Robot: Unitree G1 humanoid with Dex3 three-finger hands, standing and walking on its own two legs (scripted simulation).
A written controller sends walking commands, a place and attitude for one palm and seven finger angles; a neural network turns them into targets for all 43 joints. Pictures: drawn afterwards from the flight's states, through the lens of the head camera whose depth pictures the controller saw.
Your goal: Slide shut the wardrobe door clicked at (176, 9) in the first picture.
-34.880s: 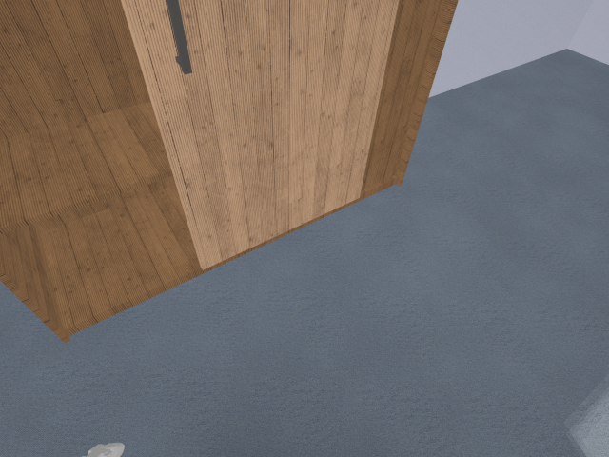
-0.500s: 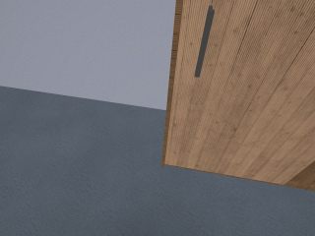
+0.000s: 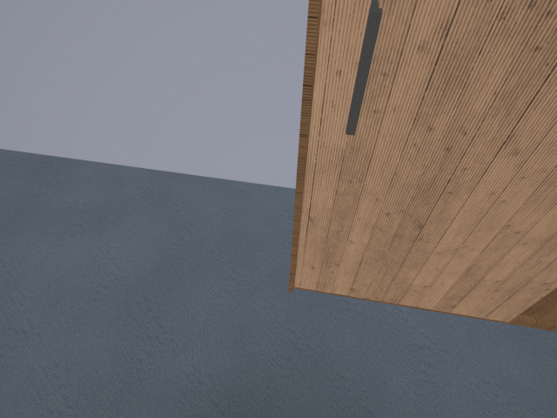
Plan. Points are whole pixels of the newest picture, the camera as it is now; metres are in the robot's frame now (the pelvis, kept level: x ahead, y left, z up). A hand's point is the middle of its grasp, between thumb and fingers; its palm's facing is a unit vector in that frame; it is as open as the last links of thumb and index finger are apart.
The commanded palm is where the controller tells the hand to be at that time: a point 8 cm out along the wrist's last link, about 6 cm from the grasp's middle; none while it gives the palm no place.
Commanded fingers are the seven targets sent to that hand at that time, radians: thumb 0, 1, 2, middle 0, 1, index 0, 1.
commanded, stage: look to check the result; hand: right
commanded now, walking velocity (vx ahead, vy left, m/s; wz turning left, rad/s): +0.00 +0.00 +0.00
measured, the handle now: (361, 73) +0.64 -0.10 +0.18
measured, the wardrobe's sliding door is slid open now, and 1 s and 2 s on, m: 0.00 0.00 0.00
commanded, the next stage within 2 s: stand and wait in 0.34 s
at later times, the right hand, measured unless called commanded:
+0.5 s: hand out of the picture +0.03 -0.17 -0.18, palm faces +0.01 +0.98 -0.18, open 7.4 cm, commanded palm none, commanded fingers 0.00 -0.90 -0.90 0.20 0.30 0.20 0.30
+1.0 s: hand out of the picture +0.03 -0.17 -0.18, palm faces +0.01 +0.98 -0.19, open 7.4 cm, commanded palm none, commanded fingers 0.00 -0.90 -0.90 0.20 0.30 0.20 0.30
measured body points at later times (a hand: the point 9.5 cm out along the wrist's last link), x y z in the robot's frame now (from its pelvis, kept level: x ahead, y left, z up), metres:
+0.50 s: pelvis +0.02 +0.00 +0.00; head +0.04 +0.00 +0.45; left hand +0.02 +0.22 -0.16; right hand +0.03 -0.22 -0.16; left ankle -0.01 +0.14 -0.74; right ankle +0.00 -0.07 -0.74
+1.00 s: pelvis +0.02 +0.00 +0.00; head +0.04 +0.00 +0.45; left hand +0.03 +0.23 -0.16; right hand +0.03 -0.23 -0.16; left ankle -0.01 +0.14 -0.74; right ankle +0.00 -0.07 -0.74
